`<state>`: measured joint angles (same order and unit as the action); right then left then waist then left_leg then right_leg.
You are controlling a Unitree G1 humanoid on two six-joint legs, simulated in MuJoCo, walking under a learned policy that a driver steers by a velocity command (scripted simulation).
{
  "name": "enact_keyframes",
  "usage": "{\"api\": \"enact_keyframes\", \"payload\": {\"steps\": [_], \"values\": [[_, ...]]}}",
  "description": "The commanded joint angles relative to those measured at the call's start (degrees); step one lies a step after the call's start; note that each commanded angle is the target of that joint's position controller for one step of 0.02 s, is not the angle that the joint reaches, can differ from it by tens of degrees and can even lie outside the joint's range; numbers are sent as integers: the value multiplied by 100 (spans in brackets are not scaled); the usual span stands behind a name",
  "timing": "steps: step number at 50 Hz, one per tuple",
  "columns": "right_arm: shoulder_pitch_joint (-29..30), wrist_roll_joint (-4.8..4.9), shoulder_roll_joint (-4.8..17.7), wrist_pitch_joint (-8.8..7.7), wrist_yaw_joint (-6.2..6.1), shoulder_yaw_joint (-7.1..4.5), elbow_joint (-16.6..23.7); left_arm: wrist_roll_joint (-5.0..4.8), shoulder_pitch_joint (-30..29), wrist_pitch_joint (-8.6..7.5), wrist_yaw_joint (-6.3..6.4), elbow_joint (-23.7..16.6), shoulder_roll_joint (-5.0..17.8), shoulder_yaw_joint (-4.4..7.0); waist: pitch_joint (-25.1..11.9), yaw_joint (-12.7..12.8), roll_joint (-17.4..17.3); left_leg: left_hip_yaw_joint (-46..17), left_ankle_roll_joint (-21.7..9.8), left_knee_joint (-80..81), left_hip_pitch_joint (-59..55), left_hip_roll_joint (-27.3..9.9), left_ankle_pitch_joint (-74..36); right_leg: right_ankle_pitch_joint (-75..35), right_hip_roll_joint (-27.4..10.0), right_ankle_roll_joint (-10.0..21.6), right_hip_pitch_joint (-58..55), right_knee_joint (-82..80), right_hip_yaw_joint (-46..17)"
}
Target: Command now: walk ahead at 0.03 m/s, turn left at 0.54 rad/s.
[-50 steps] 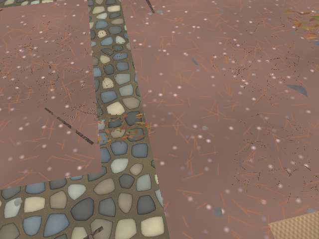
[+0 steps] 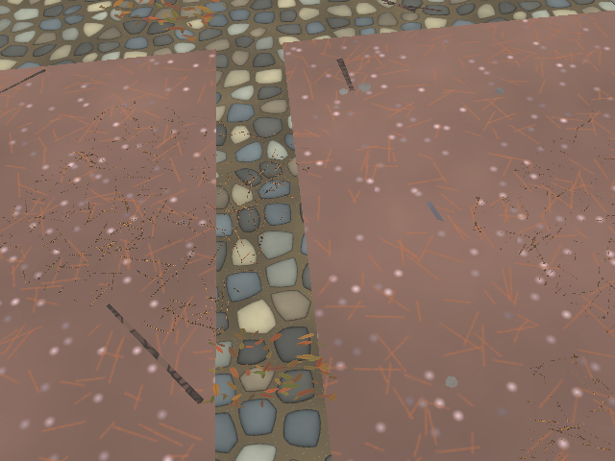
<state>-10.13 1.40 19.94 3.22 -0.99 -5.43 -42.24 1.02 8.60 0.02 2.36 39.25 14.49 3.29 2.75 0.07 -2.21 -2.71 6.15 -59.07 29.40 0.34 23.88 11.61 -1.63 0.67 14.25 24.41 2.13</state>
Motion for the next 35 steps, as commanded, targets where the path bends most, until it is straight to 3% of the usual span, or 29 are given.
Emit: {"api": "enact_keyframes", "payload": {"steps": [1, 6, 8, 9, 10, 11, 12, 13, 14, 15, 18, 22, 27, 29, 31, 32, 33, 34, 35], "values": [[213, -8, 173, -51, 87, 19, 602, -21, -55, -4, 43, -297, 1078, 317, -758, 138, 1176, 198, 21, 705, 41, -209, -165, -2580, -1418, 1232, -1003, -498, -745], [172, -18, 325, 20, 218, -41, 768, -170, -82, -3, -59, -196, 1293, 401, -729, 94, 1263, 555, -321, 2006, -770, -152, -428, -2312, -1625, 1093, -887, -256, -534], [-184, -34, 342, 34, 244, -96, 667, -284, -120, -20, -70, -120, 1233, 395, -733, -139, 1122, 696, -637, 3170, -1565, 31, -1315, -1824, -1464, 704, -565, 284, -232], [-394, -49, 564, 28, 186, -181, 626, -230, 237, -43, -98, 32, 1036, 348, -800, -152, 584, 276, -864, 3654, -2337, -89, -2254, -1046, -1193, 266, -2, 954, 148], [-568, -89, 1330, 1, 68, -354, 735, 99, 269, -52, -133, -172, 624, 205, -910, -4, -1311, -1850, -1557, 3671, -3387, -1678, -4644, 1687, -450, -386, 1646, 2788, 714], [-550, -283, 1334, -120, 128, -305, 855, 72, -304, -57, -69, -398, 743, 227, -1031, -366, -1332, -2759, -2674, 3805, -2951, -2365, -4992, 2917, 148, -530, 2357, 3954, -134], [-461, -312, 1111, -239, 165, -240, 835, -45, -444, -29, -36, -384, 973, 295, -959, -403, -732, -2314, -2620, 3892, -2787, -2078, -4528, 2627, 13, -479, 2397, 4429, -509], [-195, -231, 949, -307, 142, -200, 810, -102, -388, -6, -7, -338, 1004, 323, -772, -220, -579, -1873, -2286, 3876, -2641, -1709, -4054, 2114, -64, -413, 2428, 4395, -597], [45, -126, 793, -307, 103, -160, 828, -70, -286, 14, 46, -227, 1004, 346, -708, -112, -379, -1671, -2015, 3863, -2576, -1456, -3641, 1723, -109, -416, 2445, 4209, -643], [206, -59, 712, -283, 65, -117, 852, -36, -217, 32, 76, -209, 1052, 372, -672, -26, -451, -1568, -1926, 3880, -2416, -1335, -3630, 1438, -95, -456, 2313, 4120, -654], [182, -104, 668, -238, -17, -83, 879, -80, -49, 8, 32, -168, 902, 344, -854, 40, -522, -1502, -1938, 3908, -2321, -1148, -3573, 973, 103, -545, 1988, 3883, -618], [90, -80, 788, -201, -86, -127, 867, -87, -294, -19, 2, -239, 771, 279, -790, -87, -562, -1810, -1911, 3887, -2327, -1064, -2763, 796, 202, -611, 1794, 2706, -715], [174, -143, 732, -152, -29, -76, 852, -136, -250, -57, -103, -221, 791, 253, -729, -191, -704, -2046, -1922, 3800, -1850, -1061, -2375, 911, 196, -536, 949, 1870, -607], [241, -166, 541, -144, -4, 19, 807, -146, -126, -83, -159, -185, 751, 222, -780, -168, -678, -2044, -1880, 3671, -1861, -1089, -2513, 865, 103, -459, 596, 1432, -539], [364, -163, 143, -165, 14, 201, 699, -96, 140, -137, -244, -62, 485, 126, -793, 89, -526, -1776, -1596, 3543, -1557, -876, -2243, -219, 41, -317, -379, -15, -447], [37, -225, -20, -220, 33, 262, 539, -7, 70, -156, -261, -69, 518, 94, -762, -5, -305, -1578, -1295, 3525, -1387, -657, -1753, -944, -118, -211, -809, -391, -695], [-307, -377, -7, -282, 46, 263, 460, 40, -17, -158, -238, -178, 951, 147, -769, -315, 461, -1090, -967, 3013, -1217, -201, -933, -2110, -777, 62, -1003, -328, -1453], [-557, -373, 33, -324, 49, 226, 413, 65, -371, -157, -244, -163, 982, 111, -673, -687, 1066, -649, -693, 3240, -1607, 62, -521, -1664, -974, 581, -270, -273, -1681], [-210, -404, 251, -333, 14, 194, 395, -7, -498, -162, -273, -221, 853, 109, -482, -437, 1042, -546, -532, 3308, -1934, 25, -822, -598, -774, 629, 163, -423, -1719]]}}
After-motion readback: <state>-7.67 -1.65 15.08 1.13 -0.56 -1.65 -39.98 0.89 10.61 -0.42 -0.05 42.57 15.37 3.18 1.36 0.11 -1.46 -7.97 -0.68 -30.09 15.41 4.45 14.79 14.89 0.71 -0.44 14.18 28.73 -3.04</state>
